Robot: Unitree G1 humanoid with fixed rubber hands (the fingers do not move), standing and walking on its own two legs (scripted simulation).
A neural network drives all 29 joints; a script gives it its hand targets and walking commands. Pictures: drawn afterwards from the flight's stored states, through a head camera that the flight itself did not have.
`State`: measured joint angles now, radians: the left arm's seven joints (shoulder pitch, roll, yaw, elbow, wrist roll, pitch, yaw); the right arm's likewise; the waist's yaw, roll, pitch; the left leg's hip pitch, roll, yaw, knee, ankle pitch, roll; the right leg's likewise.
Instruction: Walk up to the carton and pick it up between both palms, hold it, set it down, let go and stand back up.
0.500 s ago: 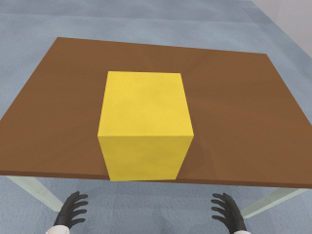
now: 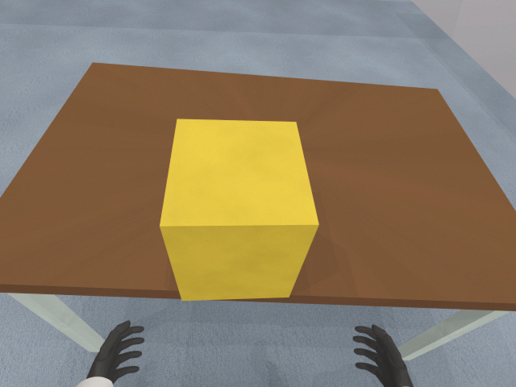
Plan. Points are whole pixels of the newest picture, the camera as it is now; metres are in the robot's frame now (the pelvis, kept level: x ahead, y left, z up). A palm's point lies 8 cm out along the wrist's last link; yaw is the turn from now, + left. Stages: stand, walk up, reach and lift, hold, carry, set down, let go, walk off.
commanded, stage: let go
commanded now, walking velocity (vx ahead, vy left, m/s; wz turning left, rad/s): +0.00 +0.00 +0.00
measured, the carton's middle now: (237, 214) +0.40 +0.04 +0.01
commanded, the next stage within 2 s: stand in 0.34 s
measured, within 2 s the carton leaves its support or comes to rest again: neither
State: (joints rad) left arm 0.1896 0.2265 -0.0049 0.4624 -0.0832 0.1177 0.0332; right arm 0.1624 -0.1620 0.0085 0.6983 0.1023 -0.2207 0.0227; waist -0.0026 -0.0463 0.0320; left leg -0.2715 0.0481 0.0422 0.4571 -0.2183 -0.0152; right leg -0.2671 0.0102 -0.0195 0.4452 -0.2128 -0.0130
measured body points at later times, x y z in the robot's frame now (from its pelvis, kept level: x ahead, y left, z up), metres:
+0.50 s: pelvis +0.01 +0.00 +0.00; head +0.01 +0.02 +0.45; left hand +0.18 +0.25 -0.08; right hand +0.16 -0.25 -0.09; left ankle +0.01 +0.13 -0.74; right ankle +0.01 -0.11 -0.74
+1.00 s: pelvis +0.02 +0.00 -0.01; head -0.04 +0.02 +0.44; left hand +0.15 +0.29 -0.08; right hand +0.17 -0.28 -0.07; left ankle +0.01 +0.13 -0.74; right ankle +0.01 -0.11 -0.74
